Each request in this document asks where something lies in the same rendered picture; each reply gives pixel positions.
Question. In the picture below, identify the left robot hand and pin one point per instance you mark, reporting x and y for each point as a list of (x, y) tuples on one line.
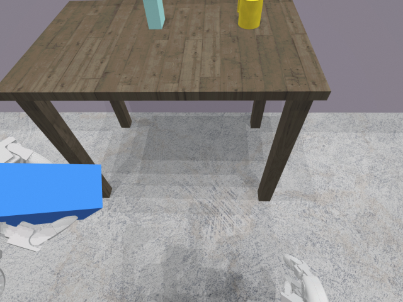
[(27, 235)]

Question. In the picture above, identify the table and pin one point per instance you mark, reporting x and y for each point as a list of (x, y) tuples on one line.
[(103, 50)]

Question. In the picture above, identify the right robot hand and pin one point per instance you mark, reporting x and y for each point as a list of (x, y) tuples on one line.
[(310, 290)]

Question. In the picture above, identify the sponge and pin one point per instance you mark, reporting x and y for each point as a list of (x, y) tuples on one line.
[(45, 193)]

